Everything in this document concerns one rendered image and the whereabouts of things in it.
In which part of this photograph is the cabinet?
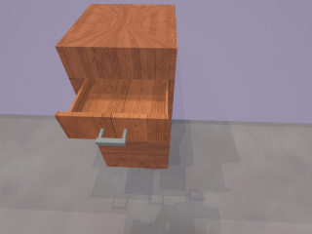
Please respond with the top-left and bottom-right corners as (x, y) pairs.
(55, 4), (177, 169)

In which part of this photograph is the drawer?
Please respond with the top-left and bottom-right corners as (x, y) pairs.
(55, 78), (169, 142)

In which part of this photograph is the handle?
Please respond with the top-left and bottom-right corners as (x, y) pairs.
(95, 128), (127, 146)

